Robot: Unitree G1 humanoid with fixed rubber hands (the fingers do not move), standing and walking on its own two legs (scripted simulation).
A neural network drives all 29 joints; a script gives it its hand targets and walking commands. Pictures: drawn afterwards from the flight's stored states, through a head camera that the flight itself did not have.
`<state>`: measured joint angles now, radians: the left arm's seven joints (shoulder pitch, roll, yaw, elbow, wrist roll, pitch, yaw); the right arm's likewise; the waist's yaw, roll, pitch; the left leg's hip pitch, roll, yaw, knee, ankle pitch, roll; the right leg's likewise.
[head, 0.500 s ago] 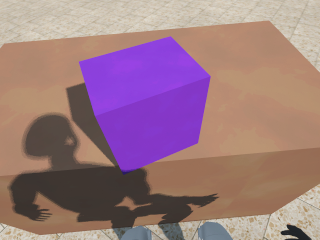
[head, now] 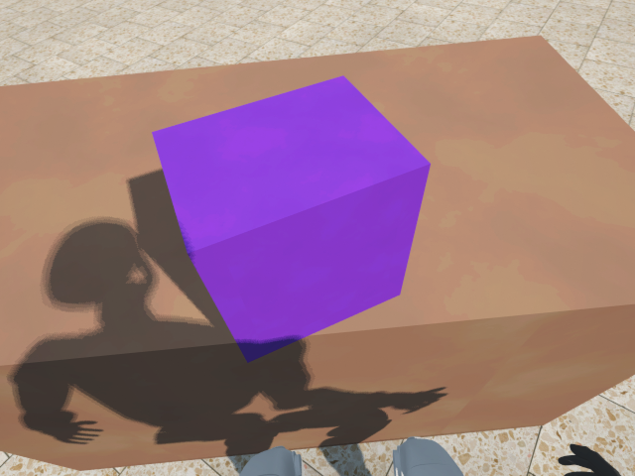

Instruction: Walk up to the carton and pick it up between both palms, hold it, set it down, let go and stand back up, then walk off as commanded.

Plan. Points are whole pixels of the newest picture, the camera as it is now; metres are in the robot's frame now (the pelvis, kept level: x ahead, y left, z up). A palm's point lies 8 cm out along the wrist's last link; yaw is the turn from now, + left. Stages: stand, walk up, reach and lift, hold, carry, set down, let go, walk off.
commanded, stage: walk up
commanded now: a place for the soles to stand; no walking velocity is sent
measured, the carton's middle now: (293, 225) +0.36 +0.04 +0.14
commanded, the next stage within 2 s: none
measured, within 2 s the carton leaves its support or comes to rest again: neither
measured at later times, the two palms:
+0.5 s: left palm out of the picture +0.09 +0.34 -0.08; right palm out of the picture +0.11 -0.32 -0.09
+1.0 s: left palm out of the picture +0.10 +0.35 -0.07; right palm out of the picture +0.12 -0.32 -0.09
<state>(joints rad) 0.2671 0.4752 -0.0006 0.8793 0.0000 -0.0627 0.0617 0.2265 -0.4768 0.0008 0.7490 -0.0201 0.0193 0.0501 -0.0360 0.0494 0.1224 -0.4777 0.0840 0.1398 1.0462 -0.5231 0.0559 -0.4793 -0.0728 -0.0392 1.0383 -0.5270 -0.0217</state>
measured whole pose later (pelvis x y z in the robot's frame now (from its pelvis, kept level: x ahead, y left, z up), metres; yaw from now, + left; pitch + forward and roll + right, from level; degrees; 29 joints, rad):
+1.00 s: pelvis +0.02 +0.01 +0.00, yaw +0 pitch -3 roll -1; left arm 0.27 0.47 0.00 0.88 0.00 -0.08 0.06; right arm 0.21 -0.47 0.00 0.75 -0.02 0.04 0.05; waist -0.04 0.05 0.12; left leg -0.48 0.09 0.14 1.07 -0.54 0.06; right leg -0.47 -0.07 -0.04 1.00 -0.48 0.01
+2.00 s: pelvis -0.04 +0.04 -0.01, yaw +0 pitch -6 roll -1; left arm 0.22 0.47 0.00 0.88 0.00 -0.02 0.07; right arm 0.16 -0.46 0.00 0.76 -0.01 0.06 0.03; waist -0.04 0.02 0.26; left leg -0.43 0.06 0.15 1.09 -0.58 0.06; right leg -0.52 -0.07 -0.01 1.06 -0.44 0.01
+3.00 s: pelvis -0.10 +0.05 -0.01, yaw -3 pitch -4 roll -2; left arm 0.20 0.47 0.00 0.88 0.00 -0.03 0.07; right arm 0.15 -0.45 0.00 0.77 -0.01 0.02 0.03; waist -0.04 0.02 0.15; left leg -0.52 0.10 0.14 1.07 -0.49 0.06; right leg -0.51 -0.03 0.01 1.08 -0.54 -0.01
